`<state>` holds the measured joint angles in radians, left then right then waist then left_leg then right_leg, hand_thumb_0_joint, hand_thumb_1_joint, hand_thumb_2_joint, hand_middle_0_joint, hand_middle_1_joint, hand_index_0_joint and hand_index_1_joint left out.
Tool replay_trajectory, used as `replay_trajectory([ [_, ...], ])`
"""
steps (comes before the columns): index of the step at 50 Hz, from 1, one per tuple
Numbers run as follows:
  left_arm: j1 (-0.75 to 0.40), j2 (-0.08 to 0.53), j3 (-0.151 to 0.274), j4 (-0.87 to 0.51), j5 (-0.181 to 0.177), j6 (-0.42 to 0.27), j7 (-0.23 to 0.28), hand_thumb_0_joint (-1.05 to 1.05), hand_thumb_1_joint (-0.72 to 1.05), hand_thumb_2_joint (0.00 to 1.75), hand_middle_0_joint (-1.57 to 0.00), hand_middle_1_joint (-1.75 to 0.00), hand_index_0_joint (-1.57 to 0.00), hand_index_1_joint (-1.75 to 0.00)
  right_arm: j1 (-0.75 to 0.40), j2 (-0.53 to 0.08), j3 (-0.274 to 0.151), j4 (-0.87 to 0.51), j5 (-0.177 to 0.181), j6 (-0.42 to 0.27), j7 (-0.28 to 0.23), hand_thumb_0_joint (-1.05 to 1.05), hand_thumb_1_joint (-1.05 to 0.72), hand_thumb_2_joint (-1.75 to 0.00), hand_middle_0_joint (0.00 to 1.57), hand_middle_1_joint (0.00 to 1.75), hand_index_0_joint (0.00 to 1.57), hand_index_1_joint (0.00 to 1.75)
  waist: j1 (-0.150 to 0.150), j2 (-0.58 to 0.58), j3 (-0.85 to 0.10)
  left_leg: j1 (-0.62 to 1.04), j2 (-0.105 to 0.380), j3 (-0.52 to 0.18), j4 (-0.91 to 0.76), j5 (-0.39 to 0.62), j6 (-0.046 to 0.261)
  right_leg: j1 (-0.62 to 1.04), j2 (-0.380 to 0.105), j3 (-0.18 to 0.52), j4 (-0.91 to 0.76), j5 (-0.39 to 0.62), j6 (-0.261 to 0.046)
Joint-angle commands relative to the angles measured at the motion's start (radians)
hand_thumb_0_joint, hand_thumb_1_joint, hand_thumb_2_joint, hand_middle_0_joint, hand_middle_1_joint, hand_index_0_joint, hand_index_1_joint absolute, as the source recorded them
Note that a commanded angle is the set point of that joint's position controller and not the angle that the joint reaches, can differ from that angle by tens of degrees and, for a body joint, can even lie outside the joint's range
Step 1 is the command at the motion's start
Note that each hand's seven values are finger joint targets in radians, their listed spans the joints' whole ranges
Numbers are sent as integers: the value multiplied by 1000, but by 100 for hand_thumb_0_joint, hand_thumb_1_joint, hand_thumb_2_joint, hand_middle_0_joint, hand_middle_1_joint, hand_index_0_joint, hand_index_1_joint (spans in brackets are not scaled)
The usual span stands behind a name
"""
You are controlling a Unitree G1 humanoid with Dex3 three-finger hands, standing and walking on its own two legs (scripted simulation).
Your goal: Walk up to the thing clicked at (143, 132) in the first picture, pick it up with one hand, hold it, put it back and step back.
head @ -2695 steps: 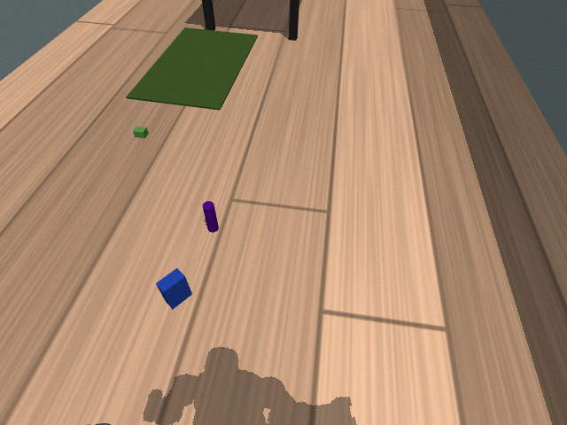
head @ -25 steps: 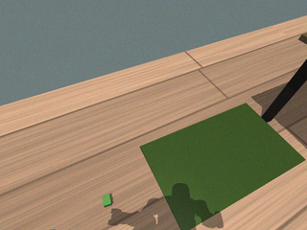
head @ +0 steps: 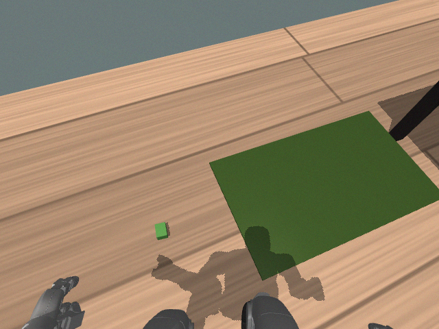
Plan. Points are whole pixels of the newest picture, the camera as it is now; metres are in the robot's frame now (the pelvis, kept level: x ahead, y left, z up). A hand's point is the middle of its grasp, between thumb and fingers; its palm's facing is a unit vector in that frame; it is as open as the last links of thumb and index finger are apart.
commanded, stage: step back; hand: left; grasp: from above
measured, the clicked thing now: (161, 231) +0.47 +0.24 -0.73
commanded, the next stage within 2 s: none
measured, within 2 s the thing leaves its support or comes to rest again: neither
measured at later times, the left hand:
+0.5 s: hand out of the picture +0.00 +0.25 -0.13, palm faces -0.10 -0.91 -0.40, open 7.3 cm
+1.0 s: hand out of the picture -0.14 +0.27 -0.14, palm faces -0.08 -0.92 -0.38, open 7.3 cm
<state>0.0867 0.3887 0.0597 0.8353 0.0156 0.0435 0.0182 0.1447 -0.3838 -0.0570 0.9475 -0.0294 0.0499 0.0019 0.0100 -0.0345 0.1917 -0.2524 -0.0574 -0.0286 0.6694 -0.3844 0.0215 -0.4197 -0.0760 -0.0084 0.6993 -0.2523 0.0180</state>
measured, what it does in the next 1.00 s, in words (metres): walks backwards: right foot, then left foot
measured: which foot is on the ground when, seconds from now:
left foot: down 0.00-0.42, up 0.44-0.70, down 0.72-1.00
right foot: down 0.00-0.00, up 0.02-0.36, down 0.38-0.74, up 0.76-1.00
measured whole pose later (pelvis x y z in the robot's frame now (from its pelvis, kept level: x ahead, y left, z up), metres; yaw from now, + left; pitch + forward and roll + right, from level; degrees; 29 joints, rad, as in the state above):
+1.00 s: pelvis -0.26 +0.01 +0.01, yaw -6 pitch -2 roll -1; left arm 0.17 0.40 0.09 0.81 0.02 0.06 0.01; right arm 0.15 -0.37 -0.05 0.83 -0.03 0.02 -0.02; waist 0.01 -0.03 0.18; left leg -0.35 0.03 -0.01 0.61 -0.23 0.01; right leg -0.39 0.08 0.14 1.09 -0.53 0.02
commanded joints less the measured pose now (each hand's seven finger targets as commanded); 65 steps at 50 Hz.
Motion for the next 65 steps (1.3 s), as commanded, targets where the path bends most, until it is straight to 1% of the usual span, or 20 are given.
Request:
replay_trajectory([
  [1, -64, 200, 62, -92, 10, -5, 31, 0, 90, 90, -20, -30, -20, -30, 26, -372, -92, -91, -13, -36, -5, 0, -90, -90, 20, 30, 20, 30, -80, 271, -199, -35, 451, -526, -355, 487, 284, -25, 183, 186, 415, -428, -30],
  [4, 47, 172, 59, -46, -16, -5, 28, 0, 90, 90, -20, -30, -20, -30, -78, -246, -51, -114, -8, -42, -26, 0, -90, -90, 20, 30, 20, 30, 18, 151, -182, 71, 285, -215, -236, 669, 169, -122, 201, 230, 558, -267, -46],
  [12, 45, 160, 62, -91, 0, -23, 18, 0, 90, 90, -20, -30, -20, -30, 52, -228, -63, -142, 8, -38, -41, 0, -90, -90, 20, 30, 20, 30, -61, 173, -237, 301, 340, -214, -143, 775, 242, -105, 139, 149, 281, -287, 12],
  [18, 196, 155, 69, -19, 14, -35, 4, 0, 90, 90, -20, -30, -20, -30, -52, -256, -61, -183, 20, -19, -24, 0, -90, -90, 20, 30, 20, 30, 10, 181, -274, 45, 289, -165, -94, 460, 153, 240, 115, 15, -213, 0, -33],
  [20, 207, 240, 92, -31, 32, -48, 5, 0, 90, 90, -20, -30, -20, -30, -42, -200, -41, -189, 31, -17, -18, 0, -90, -90, 20, 30, 20, 30, 13, -24, -272, -191, 153, -110, 58, 183, 40, 355, -61, 315, -285, 135, -113],
  [21, 138, 329, 107, -54, 17, -42, 1, 0, 90, 90, -20, -30, -20, -30, -89, -169, -42, -192, 36, -12, -28, 0, -90, -90, 20, 30, 20, 30, 45, -250, -206, -203, -30, -13, 300, -176, -14, 159, -276, 541, -383, 204, -301],
  [22, 78, 333, 107, -95, 32, -51, 3, 0, 90, 90, -20, -30, -20, -30, -80, -199, -55, -180, 28, -4, -33, 0, -90, -90, 20, 30, 20, 30, 36, -203, -145, -166, -21, -126, 497, -262, -25, 30, -335, 603, -393, 246, -347],
  [25, -30, 235, 83, -124, 16, -46, 15, 0, 90, 90, -20, -30, -20, -30, 29, -197, -45, -132, 45, -9, -33, 0, -90, -90, 20, 30, 20, 30, -39, -97, -128, -197, -66, -143, 573, -120, -26, 80, -149, 273, -289, 378, -227],
  [32, 88, 204, 76, -138, 19, -25, 22, 0, 90, 90, -20, -30, -20, -30, 44, -180, -34, -150, 20, -32, -35, 0, -90, -90, 20, 30, 20, 30, 34, -153, -240, -180, 24, -33, 81, -140, -38, 379, -151, 246, -159, 514, -226],
  [35, 41, 224, 66, -153, 4, -6, 11, 0, 90, 90, -20, -30, -20, -30, 140, -178, -50, -110, 5, -43, -26, 0, -90, -90, 20, 30, 20, 30, -23, -105, -262, 37, 26, 30, -252, 190, -11, 252, -99, 195, -61, 383, -150],
  [36, 62, 188, 58, -160, 3, 0, 7, 0, 90, 90, -20, -30, -20, -30, 124, -217, -62, -122, -11, -49, -25, 0, -90, -90, 20, 30, 20, 30, -10, -11, -252, 93, 133, -133, -277, 247, 23, 121, -44, 176, -12, 202, -100],
  [38, -35, 203, 76, -170, 6, -4, 23, 0, 90, 90, -20, -30, -20, -30, 66, -380, -94, -161, -11, -46, -13, 0, -90, -90, 20, 30, 20, 30, -77, 282, -199, -59, 474, -541, -361, 441, 280, -14, 164, 134, 371, -430, -26],
  [42, 84, 192, 80, -101, -7, -1, 16, 0, 90, 90, -20, -30, -20, -30, -25, -252, -60, -168, -6, -58, -35, 0, -90, -90, 20, 30, 20, 30, 22, 157, -178, 21, 319, -244, -231, 605, 201, -88, 183, 215, 600, -265, -36],
  [49, 87, 167, 74, -109, 7, -11, 1, 0, 90, 90, -20, -30, -20, -30, 43, -253, -69, -184, -5, -48, -38, 0, -90, -90, 20, 30, 20, 30, -42, 204, -240, 174, 332, -218, -172, 601, 240, -30, 125, 115, 255, -289, 16],
  [54, 250, 164, 77, -10, 14, -24, -6, 0, 90, 90, -20, -30, -20, -30, -37, -266, -62, -203, 10, -14, -26, 0, -90, -90, 20, 30, 20, 30, 31, 222, -294, -23, 262, -152, -84, 349, 125, 282, 108, 4, -277, -8, -38],
  [55, 233, 218, 90, -19, 31, -31, -7, 0, 90, 90, -20, -30, -20, -30, -23, -222, -51, -209, 15, -10, -23, 0, -90, -90, 20, 30, 20, 30, 24, 94, -254, -192, 171, -137, 6, 163, 65, 323, 26, 177, -294, -51, -68],
  [56, 193, 335, 117, -46, 28, -27, -11, 0, 90, 90, -20, -30, -20, -30, -79, -170, -42, -235, 28, -14, -33, 0, -90, -90, 20, 30, 20, 30, 60, -231, -192, -302, -44, -60, 235, -136, -3, 170, -208, 500, -398, -53, -210],
  [57, 118, 393, 126, -83, 36, -29, -6, 0, 90, 90, -20, -30, -20, -30, -85, -206, -59, -225, 20, -11, -48, 0, -90, -90, 20, 30, 20, 30, 64, -255, -134, -252, -17, -129, 465, -247, -27, -27, -360, 655, -437, -12, -333],
  [60, -43, 245, 90, -116, 26, -37, 9, 0, 90, 90, -20, -30, -20, -30, 42, -209, -49, -154, 40, -16, -41, 0, -90, -90, 20, 30, 20, 30, -49, -67, -132, -252, -59, -159, 559, -96, -21, 61, -163, 266, -262, 283, -213],
  [65, 81, 231, 83, -111, 35, -26, 21, 0, 90, 90, -20, -30, -20, -30, 14, -180, -33, -172, 17, -21, -40, 0, -90, -90, 20, 30, 20, 30, 41, -132, -164, -246, -29, -77, 349, -148, -47, 245, -160, 229, -206, 401, -218],
])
